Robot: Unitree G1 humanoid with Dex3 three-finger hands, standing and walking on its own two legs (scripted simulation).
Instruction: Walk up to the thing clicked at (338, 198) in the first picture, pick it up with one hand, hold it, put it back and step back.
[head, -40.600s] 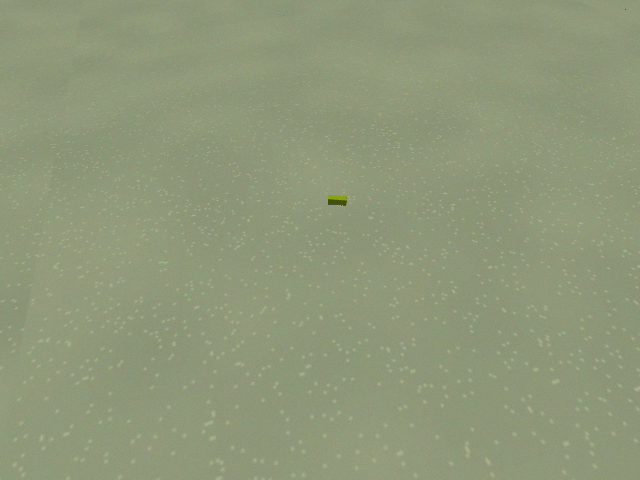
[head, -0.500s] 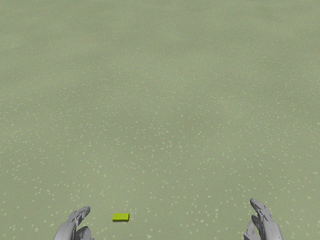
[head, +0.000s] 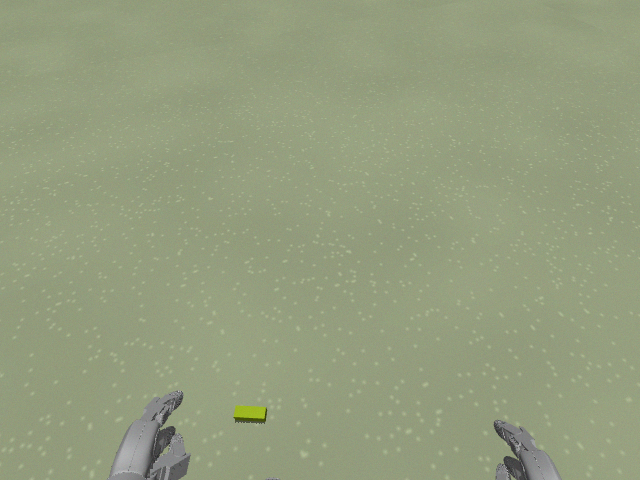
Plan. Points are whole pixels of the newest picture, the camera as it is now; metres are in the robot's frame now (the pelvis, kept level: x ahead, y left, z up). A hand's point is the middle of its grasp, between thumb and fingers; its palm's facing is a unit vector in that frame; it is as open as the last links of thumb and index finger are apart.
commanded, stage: stand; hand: left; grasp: from above
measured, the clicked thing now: (250, 413) +0.41 +0.24 -0.71
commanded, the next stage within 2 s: none
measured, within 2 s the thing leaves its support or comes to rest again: neither
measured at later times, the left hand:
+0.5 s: hand out of the picture +0.03 +0.24 -0.12, palm faces +0.05 -0.95 -0.31, open 7.4 cm
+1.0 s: hand out of the picture +0.04 +0.25 -0.11, palm faces +0.03 -0.94 -0.34, open 7.4 cm
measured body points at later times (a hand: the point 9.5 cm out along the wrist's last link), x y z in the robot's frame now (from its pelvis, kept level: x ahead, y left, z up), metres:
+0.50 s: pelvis +0.00 +0.01 +0.05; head +0.00 +0.01 +0.50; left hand +0.03 +0.28 -0.10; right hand +0.07 -0.27 -0.09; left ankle +0.02 +0.13 -0.69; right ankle +0.01 -0.13 -0.69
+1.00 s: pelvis -0.01 +0.00 +0.05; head -0.01 +0.00 +0.50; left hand +0.03 +0.29 -0.08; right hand +0.06 -0.29 -0.09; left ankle +0.02 +0.13 -0.69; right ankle +0.01 -0.13 -0.69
